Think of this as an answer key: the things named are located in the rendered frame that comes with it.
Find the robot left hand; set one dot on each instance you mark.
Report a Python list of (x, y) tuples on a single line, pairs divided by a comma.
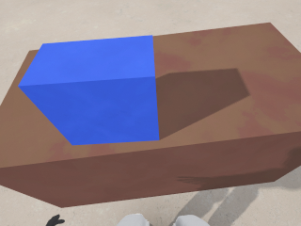
[(54, 221)]

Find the robot thigh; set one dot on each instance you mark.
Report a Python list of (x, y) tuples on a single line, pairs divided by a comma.
[(190, 220), (133, 220)]

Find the pedestal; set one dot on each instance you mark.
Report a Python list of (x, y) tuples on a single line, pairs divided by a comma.
[(229, 114)]

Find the left robot thigh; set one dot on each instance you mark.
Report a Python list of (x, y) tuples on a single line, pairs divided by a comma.
[(133, 220)]

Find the right robot thigh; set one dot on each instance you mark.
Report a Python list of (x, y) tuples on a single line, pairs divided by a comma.
[(190, 220)]

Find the carton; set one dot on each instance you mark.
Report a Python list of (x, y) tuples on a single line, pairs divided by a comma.
[(96, 91)]

